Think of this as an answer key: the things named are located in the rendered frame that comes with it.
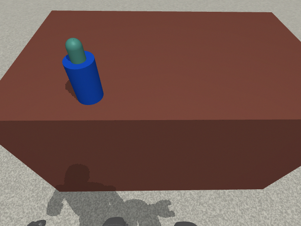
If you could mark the bottle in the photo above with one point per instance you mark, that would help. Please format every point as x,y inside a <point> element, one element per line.
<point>82,72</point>

